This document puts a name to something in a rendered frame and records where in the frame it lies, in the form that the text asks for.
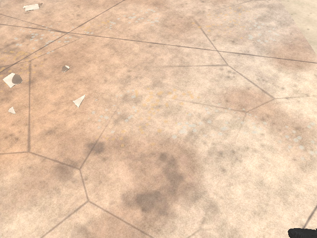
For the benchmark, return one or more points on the right robot hand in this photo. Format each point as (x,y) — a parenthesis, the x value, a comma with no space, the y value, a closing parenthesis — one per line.
(302,233)

